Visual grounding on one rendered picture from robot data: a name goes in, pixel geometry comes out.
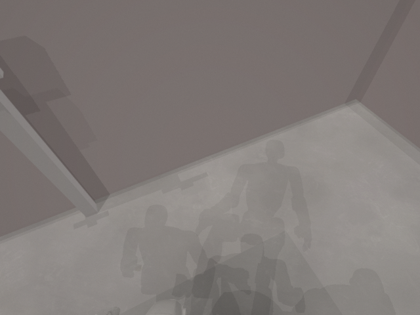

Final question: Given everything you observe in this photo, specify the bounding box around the left robot thigh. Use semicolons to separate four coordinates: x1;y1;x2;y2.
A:
146;299;186;315

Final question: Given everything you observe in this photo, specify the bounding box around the panel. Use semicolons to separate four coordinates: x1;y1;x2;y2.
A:
0;68;98;217

